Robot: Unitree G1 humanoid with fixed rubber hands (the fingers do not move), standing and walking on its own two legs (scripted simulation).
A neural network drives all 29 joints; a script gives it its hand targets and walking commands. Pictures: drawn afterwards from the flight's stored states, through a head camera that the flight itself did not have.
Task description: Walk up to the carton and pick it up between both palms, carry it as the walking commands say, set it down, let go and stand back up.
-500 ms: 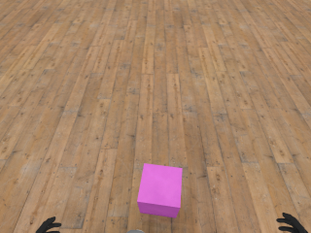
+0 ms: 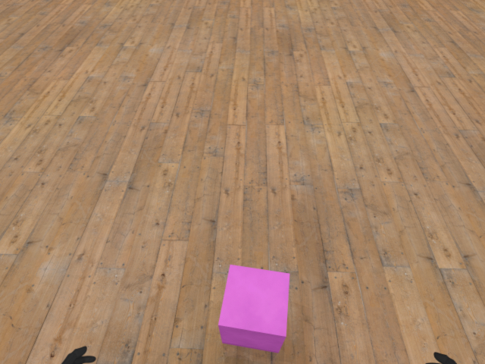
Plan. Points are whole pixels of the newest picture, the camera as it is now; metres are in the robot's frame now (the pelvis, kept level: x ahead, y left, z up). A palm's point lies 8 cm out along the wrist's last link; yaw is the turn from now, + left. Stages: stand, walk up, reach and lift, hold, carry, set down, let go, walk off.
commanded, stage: walk up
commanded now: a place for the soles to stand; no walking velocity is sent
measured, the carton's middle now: (254, 309) +0.40 +0.00 -0.64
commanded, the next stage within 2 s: reach and lift in 0.32 s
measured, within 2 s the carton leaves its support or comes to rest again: neither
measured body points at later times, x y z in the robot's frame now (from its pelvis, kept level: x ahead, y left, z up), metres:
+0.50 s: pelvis -0.02 -0.01 -0.01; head +0.06 +0.01 +0.44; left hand +0.17 +0.31 -0.10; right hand +0.16 -0.31 -0.09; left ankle +0.04 +0.12 -0.73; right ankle -0.06 -0.10 -0.73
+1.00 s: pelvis -0.07 +0.01 -0.07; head +0.10 +0.00 +0.35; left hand +0.25 +0.27 -0.16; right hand +0.26 -0.26 -0.15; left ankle +0.04 +0.12 -0.73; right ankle -0.06 -0.10 -0.73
